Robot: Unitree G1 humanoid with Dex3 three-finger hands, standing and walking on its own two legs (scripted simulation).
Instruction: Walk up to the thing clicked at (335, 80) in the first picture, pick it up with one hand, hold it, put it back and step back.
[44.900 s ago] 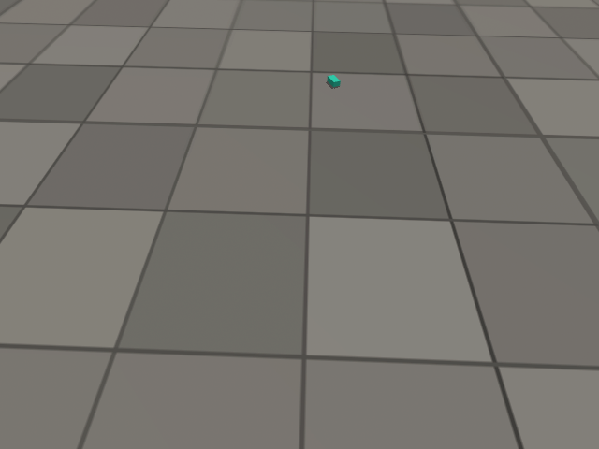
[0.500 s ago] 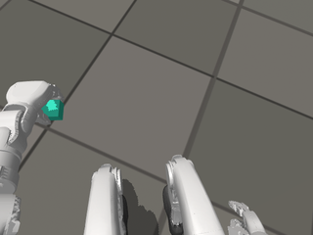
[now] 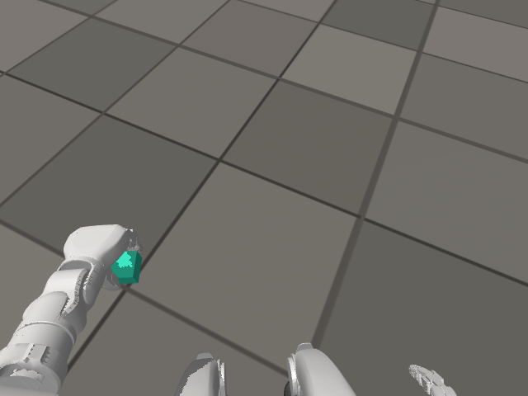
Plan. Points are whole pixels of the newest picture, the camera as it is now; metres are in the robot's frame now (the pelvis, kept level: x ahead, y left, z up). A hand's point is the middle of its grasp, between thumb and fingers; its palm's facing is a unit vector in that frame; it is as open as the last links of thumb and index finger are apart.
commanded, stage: lift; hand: left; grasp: from above
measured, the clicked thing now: (112, 267) +0.37 +0.25 -0.11
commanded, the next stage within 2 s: hold in 0.36 s
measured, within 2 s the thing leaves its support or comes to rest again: neither
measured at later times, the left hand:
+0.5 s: hand (101, 240) +0.37 +0.23 +0.00, palm faces -0.47 -0.04 -0.88, open 7.5 cm
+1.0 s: hand (94, 233) +0.36 +0.22 +0.04, palm faces -0.48 -0.01 -0.88, open 7.5 cm
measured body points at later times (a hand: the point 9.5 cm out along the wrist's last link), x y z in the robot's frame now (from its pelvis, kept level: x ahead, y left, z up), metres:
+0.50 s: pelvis +0.05 +0.00 +0.07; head +0.10 +0.00 +0.51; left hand +0.39 +0.23 +0.05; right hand +0.14 -0.26 -0.06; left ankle +0.05 +0.11 -0.64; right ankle +0.06 -0.13 -0.64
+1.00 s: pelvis +0.06 +0.00 +0.08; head +0.08 -0.01 +0.53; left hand +0.38 +0.22 +0.09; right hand +0.18 -0.26 -0.04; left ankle +0.05 +0.11 -0.64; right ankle +0.06 -0.13 -0.64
